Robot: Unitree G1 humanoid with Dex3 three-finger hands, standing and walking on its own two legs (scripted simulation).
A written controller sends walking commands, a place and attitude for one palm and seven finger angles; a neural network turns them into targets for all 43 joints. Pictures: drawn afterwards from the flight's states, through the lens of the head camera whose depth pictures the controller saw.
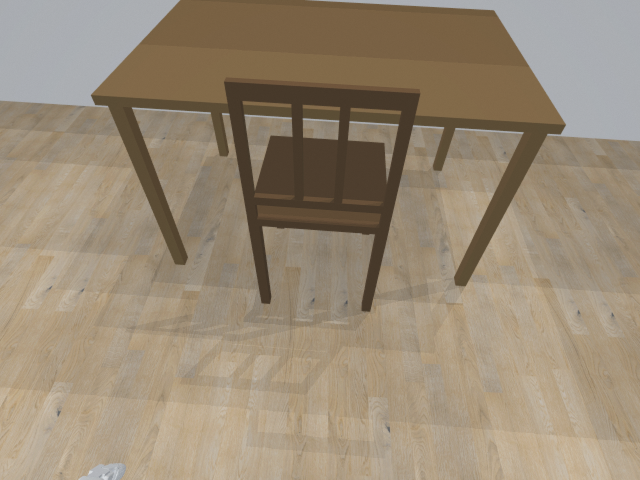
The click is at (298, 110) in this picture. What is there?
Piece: chair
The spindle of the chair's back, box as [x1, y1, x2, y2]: [291, 104, 303, 200]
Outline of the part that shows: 291,104 295,199 302,200 302,105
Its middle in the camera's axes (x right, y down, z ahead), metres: -0.06 -0.20 +0.93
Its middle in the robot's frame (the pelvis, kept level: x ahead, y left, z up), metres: +0.82 +0.09 -0.09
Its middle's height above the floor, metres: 0.68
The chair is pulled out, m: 0.00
